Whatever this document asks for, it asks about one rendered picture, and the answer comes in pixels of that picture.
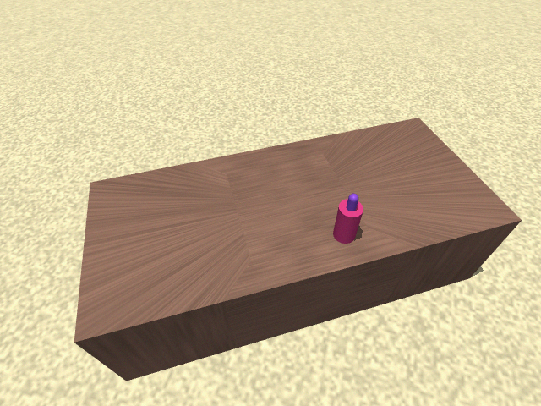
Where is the bottle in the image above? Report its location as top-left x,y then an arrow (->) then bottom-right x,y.
333,194 -> 363,244

